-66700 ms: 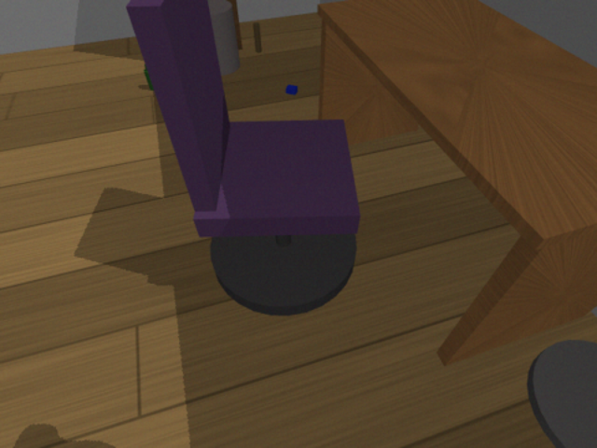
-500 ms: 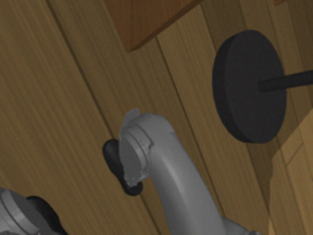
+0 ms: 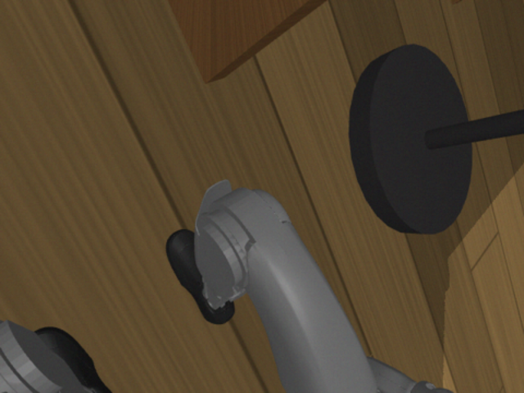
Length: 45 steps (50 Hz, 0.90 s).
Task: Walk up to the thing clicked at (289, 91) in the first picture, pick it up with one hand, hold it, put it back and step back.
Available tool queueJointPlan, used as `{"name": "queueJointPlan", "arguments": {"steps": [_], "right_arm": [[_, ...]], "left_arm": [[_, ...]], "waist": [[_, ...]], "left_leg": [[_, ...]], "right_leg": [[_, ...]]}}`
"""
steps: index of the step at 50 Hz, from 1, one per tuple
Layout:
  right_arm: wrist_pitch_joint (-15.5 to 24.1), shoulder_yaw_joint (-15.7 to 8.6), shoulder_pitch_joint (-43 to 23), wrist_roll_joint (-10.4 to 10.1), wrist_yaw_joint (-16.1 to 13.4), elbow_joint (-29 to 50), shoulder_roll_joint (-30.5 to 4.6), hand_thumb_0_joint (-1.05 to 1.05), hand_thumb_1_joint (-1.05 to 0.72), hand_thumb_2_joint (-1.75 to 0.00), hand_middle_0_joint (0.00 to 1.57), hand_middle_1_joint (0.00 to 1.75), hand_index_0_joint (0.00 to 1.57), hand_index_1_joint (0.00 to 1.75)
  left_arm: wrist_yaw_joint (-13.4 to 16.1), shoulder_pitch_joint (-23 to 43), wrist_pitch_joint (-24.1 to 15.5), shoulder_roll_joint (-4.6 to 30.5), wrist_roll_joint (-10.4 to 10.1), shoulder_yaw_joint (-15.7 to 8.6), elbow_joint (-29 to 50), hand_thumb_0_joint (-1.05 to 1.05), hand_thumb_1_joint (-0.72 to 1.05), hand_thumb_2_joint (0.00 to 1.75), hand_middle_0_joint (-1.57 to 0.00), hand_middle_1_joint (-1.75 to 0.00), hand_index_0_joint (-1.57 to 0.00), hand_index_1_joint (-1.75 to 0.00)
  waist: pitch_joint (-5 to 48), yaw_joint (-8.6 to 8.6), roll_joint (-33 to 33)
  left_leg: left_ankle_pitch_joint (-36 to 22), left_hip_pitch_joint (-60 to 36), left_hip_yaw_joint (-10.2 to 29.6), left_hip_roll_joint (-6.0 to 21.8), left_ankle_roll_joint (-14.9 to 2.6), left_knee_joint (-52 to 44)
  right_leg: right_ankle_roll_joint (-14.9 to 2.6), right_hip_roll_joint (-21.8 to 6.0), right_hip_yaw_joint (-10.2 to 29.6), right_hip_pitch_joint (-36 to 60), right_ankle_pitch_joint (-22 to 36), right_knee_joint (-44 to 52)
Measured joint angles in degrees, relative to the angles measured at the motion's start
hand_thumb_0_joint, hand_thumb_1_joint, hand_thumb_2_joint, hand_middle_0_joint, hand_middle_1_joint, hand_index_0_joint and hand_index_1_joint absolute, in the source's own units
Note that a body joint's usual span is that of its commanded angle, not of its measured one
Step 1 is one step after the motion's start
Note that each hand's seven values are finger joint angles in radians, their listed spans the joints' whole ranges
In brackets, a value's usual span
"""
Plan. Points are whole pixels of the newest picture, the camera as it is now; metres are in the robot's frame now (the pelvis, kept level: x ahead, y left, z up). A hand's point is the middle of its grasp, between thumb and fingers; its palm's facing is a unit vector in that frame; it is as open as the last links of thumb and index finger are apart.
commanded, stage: open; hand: left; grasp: from above
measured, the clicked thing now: out of the picture +0.46 +0.35 -0.31
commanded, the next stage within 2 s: withdraw in 0.68 s
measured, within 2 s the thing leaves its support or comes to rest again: neither
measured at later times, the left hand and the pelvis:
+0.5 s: hand out of the picture +0.47 +0.33 -0.27, palm faces -0.15 -0.41 -0.90, open 12.6 cm; pelvis +0.00 +0.00 +0.00, yaw +0 degrees
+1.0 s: hand out of the picture +0.48 +0.33 -0.26, palm faces -0.10 -0.41 -0.91, open 12.8 cm; pelvis +0.00 +0.00 +0.01, yaw +0 degrees
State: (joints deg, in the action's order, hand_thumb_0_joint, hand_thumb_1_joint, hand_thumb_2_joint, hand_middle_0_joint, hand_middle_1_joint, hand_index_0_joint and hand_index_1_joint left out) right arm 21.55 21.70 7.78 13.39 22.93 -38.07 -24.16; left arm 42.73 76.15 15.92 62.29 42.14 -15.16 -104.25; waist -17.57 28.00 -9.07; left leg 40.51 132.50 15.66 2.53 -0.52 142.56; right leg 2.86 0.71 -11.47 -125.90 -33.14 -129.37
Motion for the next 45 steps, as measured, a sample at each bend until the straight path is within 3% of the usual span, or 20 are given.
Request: {"name": "queueJointPlan", "arguments": {"steps": [20,45], "right_arm": [[0.3,0.0,0.1,-0.1,0.0,0.4,-0.2,0.02,-0.92,-0.90,0.20,0.30,0.19,0.30],[0.2,-0.3,0.5,0.0,-0.1,0.4,-0.1,0.02,-0.92,-0.89,0.20,0.30,0.19,0.30]], "left_arm": [[0.0,-0.4,0.0,-0.3,-0.3,0.4,1.3,0.00,-0.23,0.74,-0.37,-0.75,-0.36,-0.76],[0.1,-0.6,0.0,-0.4,-0.3,-0.2,1.0,0.00,-0.27,0.85,-0.29,-0.87,-0.30,-0.86]], "waist": [[0.0,-0.25,-0.4],[0.3,-0.20,-0.1]], "left_leg": [[0.6,-0.4,0.1,0.0,0.04,-0.2],[0.3,-0.6,0.1,0.0,0.00,-0.4]], "right_leg": [[0.03,0.0,-0.2,0.5,-0.5,0.3],[0.04,0.0,-0.2,0.7,-0.2,0.6]]}}
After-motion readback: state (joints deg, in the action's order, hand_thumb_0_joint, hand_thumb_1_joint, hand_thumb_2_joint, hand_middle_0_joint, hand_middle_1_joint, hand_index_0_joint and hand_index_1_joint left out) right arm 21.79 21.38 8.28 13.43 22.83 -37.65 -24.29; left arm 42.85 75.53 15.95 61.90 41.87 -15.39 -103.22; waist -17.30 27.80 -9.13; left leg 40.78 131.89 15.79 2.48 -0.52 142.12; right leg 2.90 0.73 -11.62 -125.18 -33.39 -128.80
